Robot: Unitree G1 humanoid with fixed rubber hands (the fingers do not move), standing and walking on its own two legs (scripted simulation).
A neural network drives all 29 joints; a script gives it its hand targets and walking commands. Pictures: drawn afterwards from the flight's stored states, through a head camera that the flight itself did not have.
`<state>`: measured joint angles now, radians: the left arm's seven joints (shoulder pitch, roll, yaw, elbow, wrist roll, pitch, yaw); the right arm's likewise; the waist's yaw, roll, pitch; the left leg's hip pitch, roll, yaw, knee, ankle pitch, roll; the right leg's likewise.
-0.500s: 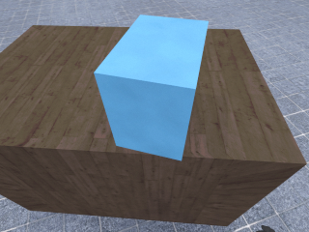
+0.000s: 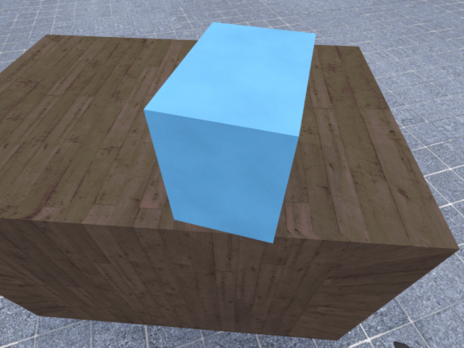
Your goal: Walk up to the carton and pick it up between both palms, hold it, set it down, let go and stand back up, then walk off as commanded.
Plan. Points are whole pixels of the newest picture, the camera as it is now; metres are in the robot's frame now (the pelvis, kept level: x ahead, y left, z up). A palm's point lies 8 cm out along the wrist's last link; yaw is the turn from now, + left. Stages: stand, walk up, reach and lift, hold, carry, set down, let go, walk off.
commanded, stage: walk up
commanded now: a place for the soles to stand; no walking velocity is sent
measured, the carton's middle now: (242, 130) +0.46 -0.02 +0.14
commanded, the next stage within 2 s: reach and lift in 0.12 s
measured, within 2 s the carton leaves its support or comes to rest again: neither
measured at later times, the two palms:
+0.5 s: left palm (73, 334) +0.18 +0.26 -0.06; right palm out of the picture +0.14 -0.31 -0.05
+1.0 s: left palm (56, 325) +0.18 +0.26 +0.01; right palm out of the picture +0.12 -0.24 +0.03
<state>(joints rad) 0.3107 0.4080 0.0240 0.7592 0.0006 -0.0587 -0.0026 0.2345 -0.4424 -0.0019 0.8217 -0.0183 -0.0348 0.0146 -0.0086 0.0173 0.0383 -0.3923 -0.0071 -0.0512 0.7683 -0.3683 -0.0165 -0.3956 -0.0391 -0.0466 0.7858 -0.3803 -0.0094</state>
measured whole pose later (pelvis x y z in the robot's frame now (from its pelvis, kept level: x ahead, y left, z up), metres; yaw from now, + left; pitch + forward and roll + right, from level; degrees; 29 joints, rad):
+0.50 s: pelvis +0.00 -0.02 +0.01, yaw -1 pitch -2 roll +1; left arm 0.14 0.35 0.11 0.44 0.00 0.30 0.00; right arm 0.13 -0.33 -0.08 0.82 -0.06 -0.25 0.01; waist -0.02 -0.06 0.08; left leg -0.32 0.02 -0.05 0.67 -0.31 -0.04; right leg -0.34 -0.02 -0.05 0.71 -0.34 -0.02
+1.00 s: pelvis -0.03 +0.00 +0.03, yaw -1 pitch -5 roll +0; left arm 0.18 0.37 0.07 0.13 0.00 0.41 -0.03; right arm 0.42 -0.17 -0.06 0.08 0.05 0.08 -0.10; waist 0.01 -0.09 0.08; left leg -0.21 0.01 -0.05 0.49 -0.20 -0.04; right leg -0.23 -0.02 -0.05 0.53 -0.22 -0.02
